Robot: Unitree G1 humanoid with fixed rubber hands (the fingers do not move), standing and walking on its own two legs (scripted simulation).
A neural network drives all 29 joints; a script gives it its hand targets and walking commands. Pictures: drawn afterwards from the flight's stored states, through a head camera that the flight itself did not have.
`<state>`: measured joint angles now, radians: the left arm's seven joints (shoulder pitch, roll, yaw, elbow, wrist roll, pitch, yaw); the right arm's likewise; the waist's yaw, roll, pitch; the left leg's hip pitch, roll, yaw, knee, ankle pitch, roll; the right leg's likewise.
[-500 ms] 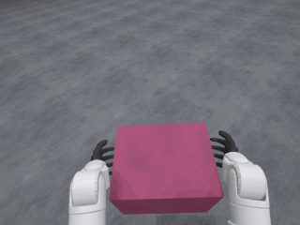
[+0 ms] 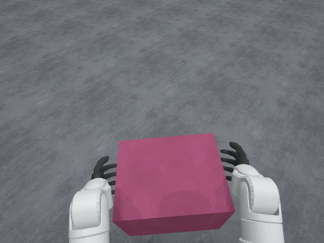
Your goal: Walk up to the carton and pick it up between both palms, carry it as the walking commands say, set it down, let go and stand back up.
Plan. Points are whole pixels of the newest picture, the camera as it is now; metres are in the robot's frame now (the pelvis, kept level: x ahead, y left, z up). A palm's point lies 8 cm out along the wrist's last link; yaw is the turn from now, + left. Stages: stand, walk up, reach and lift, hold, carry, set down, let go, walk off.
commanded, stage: carry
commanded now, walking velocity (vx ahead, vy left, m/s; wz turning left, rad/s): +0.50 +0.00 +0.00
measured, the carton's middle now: (170, 186) +0.30 -0.01 -0.03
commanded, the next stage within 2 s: none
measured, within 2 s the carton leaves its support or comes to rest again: neither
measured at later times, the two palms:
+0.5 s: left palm (132, 94) +0.59 +0.10 +0.06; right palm (221, 80) +0.65 -0.22 +0.07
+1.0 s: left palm (128, 45) +0.96 +0.14 +0.06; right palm (196, 37) +0.98 -0.18 +0.08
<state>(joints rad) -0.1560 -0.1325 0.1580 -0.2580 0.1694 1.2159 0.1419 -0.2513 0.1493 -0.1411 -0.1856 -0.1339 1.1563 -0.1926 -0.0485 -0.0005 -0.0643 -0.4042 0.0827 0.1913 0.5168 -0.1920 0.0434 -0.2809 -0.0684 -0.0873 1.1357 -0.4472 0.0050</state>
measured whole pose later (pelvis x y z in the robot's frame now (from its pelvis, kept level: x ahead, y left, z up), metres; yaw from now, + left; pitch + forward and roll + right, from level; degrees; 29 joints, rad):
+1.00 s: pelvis +0.69 -0.02 +0.02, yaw +1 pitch +5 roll -3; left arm -0.17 -0.14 0.15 -0.31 0.17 1.20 0.15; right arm -0.25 0.15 -0.15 -0.24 -0.10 1.12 -0.20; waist -0.03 0.01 0.02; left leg -0.25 0.09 0.18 0.35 -0.16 0.02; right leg -0.51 -0.03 -0.08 1.17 -0.40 0.00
